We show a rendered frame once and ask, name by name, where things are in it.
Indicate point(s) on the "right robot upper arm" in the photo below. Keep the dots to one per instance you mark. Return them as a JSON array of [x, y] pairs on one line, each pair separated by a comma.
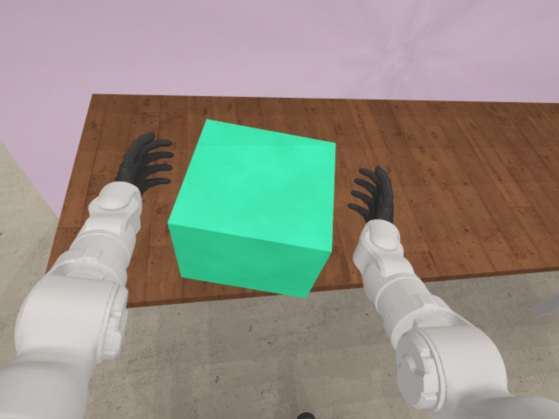
[[455, 372]]

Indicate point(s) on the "robot right hand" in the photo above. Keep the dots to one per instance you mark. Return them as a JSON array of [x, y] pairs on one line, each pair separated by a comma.
[[381, 206]]

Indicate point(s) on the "left robot upper arm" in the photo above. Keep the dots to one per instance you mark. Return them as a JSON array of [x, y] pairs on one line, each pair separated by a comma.
[[72, 325]]

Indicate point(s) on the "carton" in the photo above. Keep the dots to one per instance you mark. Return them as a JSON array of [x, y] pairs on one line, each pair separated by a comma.
[[255, 209]]

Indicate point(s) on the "robot right forearm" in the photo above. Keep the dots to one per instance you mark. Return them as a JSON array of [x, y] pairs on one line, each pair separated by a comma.
[[396, 291]]

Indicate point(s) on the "table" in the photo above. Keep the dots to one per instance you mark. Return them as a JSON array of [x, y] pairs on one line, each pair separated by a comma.
[[475, 183]]

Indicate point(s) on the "robot left forearm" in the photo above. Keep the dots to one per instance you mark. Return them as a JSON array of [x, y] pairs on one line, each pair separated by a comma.
[[104, 246]]

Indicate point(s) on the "robot left hand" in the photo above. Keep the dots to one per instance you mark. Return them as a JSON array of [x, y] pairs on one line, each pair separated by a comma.
[[134, 168]]

